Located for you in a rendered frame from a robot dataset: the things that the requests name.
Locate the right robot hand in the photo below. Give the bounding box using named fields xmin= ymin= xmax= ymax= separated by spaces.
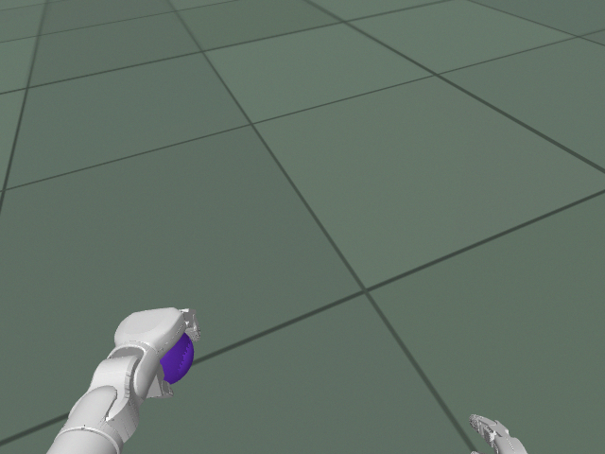
xmin=469 ymin=414 xmax=527 ymax=454

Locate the left robot hand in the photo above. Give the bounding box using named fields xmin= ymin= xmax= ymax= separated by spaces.
xmin=114 ymin=307 xmax=200 ymax=398

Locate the left robot arm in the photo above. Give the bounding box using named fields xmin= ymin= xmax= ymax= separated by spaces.
xmin=46 ymin=341 xmax=160 ymax=454

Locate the ball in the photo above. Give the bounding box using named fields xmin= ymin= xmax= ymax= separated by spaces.
xmin=160 ymin=332 xmax=194 ymax=385

